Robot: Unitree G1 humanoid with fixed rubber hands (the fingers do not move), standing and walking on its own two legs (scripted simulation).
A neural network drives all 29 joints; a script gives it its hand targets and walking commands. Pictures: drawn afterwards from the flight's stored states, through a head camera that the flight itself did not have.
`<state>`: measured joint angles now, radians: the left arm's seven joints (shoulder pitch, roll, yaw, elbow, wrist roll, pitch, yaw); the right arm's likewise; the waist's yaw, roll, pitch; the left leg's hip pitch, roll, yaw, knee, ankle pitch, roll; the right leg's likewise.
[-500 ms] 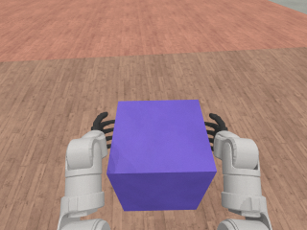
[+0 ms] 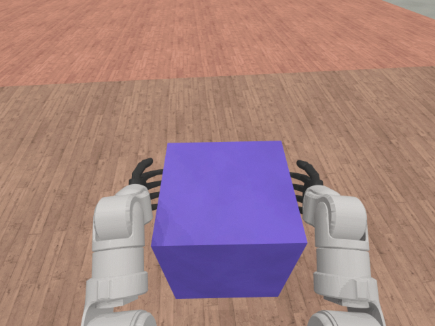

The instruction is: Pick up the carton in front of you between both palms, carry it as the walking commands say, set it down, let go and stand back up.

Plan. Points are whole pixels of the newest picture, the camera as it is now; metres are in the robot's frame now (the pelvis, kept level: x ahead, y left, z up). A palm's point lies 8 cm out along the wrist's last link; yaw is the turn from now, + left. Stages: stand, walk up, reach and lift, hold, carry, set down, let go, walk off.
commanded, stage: carry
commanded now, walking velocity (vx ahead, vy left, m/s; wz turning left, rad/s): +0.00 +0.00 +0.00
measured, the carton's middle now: (225, 224) +0.33 +0.00 +0.05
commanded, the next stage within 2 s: none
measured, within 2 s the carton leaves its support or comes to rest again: neither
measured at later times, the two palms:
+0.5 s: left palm (156, 133) +0.45 +0.14 +0.17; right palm (308, 140) +0.44 -0.16 +0.16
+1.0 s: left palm (176, 77) +0.75 +0.13 +0.16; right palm (282, 82) +0.73 -0.17 +0.15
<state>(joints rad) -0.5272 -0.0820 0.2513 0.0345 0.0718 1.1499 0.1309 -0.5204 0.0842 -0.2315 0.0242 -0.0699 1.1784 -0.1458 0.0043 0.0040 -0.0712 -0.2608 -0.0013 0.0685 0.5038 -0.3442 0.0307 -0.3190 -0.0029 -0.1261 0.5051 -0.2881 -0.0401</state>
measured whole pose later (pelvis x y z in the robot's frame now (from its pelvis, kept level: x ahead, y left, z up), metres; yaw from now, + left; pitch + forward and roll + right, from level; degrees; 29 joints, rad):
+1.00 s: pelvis +0.38 +0.00 +0.01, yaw -1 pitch +3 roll +2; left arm -0.67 -0.04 0.31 -0.08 0.00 1.23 0.15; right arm -0.66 0.10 -0.26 -0.10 -0.08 1.24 -0.17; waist -0.05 -0.02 0.02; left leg -0.55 -0.04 0.17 0.68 -0.28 0.12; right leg -0.31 0.00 0.00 1.17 -0.46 -0.03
